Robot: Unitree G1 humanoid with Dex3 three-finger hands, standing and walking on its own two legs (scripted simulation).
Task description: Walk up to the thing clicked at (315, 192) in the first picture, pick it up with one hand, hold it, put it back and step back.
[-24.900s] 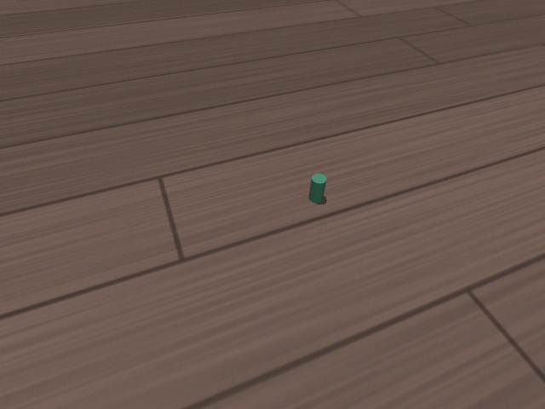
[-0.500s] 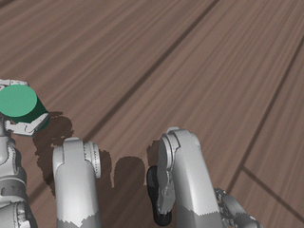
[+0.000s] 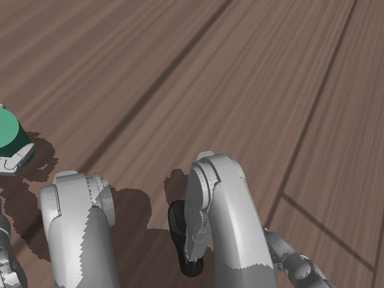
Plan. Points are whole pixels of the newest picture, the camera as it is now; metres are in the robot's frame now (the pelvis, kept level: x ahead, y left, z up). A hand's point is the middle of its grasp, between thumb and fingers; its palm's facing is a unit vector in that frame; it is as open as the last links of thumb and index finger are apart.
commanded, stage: lower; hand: left
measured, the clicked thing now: (4, 141) +0.40 +0.27 -0.16
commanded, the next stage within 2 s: loosen in 0.80 s
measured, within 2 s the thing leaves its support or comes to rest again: rests again in 1.54 s
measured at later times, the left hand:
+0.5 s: hand (8, 138) +0.41 +0.27 -0.18, palm faces +0.35 -0.94 -0.01, open 10.1 cm
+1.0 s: hand (11, 141) +0.41 +0.27 -0.21, palm faces +0.35 -0.94 +0.00, open 10.1 cm
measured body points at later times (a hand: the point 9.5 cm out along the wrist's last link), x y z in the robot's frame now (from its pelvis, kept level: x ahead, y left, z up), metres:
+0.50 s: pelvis -0.01 +0.01 -0.01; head +0.23 +0.17 +0.34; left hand +0.39 +0.32 -0.18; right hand +0.14 -0.25 -0.06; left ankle +0.08 +0.13 -0.26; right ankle +0.13 -0.13 -0.26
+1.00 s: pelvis -0.01 +0.02 -0.01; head +0.23 +0.20 +0.32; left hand +0.39 +0.32 -0.20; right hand +0.15 -0.24 -0.04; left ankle +0.08 +0.13 -0.26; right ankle +0.13 -0.13 -0.26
